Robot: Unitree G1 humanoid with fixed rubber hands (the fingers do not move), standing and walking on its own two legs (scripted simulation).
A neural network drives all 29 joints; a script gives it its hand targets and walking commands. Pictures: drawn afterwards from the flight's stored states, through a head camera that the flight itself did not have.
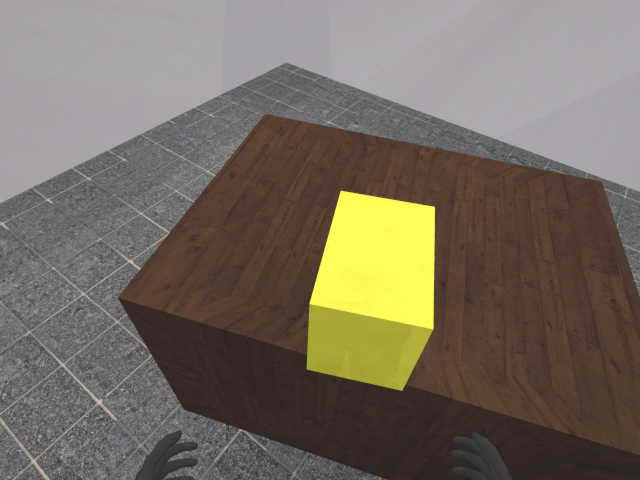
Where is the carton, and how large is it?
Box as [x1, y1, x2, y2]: [307, 191, 434, 390]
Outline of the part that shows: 341,191 309,304 307,369 401,390 432,330 434,207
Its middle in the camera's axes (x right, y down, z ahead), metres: +0.08 +0.08 +0.66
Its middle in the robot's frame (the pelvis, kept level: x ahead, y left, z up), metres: +0.45 -0.07 -0.06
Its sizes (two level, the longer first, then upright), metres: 0.242 0.164 0.201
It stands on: a pedestal, 0.60 m high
